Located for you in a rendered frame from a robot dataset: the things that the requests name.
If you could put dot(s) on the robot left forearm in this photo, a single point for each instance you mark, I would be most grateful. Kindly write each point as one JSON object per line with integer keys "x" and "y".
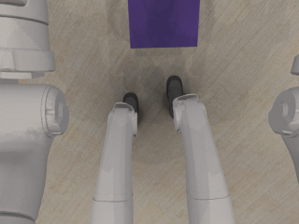
{"x": 24, "y": 40}

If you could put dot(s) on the robot left shin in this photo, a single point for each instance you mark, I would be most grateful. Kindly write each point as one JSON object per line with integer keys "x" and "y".
{"x": 118, "y": 105}

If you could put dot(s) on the left robot foot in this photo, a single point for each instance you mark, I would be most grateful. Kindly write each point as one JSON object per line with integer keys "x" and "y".
{"x": 132, "y": 100}

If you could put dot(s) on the robot left upper arm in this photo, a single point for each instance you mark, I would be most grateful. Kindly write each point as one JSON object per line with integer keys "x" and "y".
{"x": 31, "y": 115}

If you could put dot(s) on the carton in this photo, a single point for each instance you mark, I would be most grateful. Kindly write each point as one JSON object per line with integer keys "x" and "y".
{"x": 163, "y": 23}

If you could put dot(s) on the robot right upper arm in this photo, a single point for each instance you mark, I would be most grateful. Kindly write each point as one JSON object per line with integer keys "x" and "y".
{"x": 283, "y": 119}

